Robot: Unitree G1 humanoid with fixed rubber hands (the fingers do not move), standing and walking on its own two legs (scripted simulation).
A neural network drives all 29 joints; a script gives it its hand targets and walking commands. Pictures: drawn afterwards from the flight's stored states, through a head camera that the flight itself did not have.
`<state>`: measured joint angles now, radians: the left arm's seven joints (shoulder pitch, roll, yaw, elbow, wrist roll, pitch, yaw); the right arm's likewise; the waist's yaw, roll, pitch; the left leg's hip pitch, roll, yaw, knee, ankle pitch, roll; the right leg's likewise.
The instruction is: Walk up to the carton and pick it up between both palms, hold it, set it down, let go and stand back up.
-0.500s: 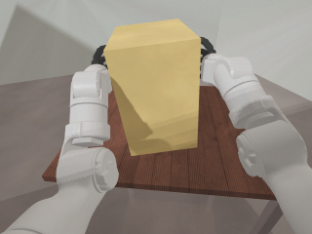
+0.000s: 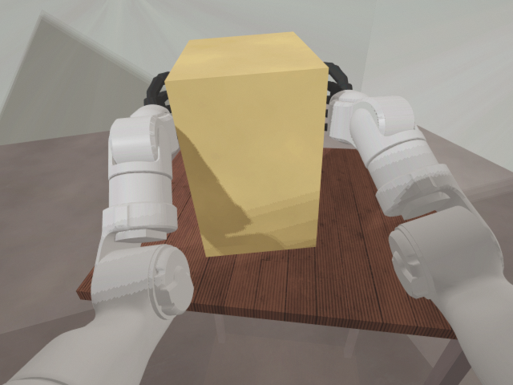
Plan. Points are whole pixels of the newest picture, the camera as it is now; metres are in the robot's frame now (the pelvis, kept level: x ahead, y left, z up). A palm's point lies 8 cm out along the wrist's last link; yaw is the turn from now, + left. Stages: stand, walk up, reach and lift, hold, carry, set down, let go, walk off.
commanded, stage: hold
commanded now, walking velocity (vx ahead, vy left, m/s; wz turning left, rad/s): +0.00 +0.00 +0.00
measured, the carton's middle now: (251, 140) +0.38 +0.00 +0.27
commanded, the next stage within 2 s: set down in 0.92 s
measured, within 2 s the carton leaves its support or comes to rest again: neither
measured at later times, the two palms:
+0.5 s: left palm (166, 121) +0.38 +0.12 +0.31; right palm (345, 107) +0.36 -0.13 +0.33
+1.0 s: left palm (169, 125) +0.38 +0.12 +0.31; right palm (344, 117) +0.37 -0.14 +0.31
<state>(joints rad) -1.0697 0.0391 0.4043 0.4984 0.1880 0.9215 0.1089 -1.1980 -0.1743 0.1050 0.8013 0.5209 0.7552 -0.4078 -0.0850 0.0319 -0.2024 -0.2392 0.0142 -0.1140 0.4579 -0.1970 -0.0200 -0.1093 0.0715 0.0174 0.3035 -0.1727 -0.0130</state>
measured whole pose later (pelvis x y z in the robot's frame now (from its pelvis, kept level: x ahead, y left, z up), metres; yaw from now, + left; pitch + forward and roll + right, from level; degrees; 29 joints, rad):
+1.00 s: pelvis +0.00 -0.01 +0.00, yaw -1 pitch +0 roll -2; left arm -1.08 0.05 0.42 0.56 0.18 0.87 0.13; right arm -1.21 -0.14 0.06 0.87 0.46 0.72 -0.38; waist -0.07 0.04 -0.21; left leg -0.26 0.03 -0.11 0.44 -0.19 -0.03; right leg -0.15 0.09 0.03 0.32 -0.17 -0.03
